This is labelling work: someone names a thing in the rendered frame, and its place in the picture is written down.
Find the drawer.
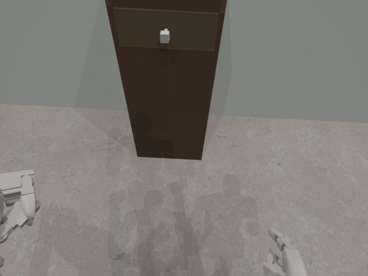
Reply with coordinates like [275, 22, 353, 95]
[113, 7, 218, 50]

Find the handle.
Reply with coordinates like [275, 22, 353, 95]
[160, 29, 170, 43]

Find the robot right hand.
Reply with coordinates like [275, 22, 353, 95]
[263, 228, 308, 276]

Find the robot left hand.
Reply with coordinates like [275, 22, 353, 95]
[0, 170, 41, 244]

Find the cabinet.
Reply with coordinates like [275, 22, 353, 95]
[105, 0, 227, 160]

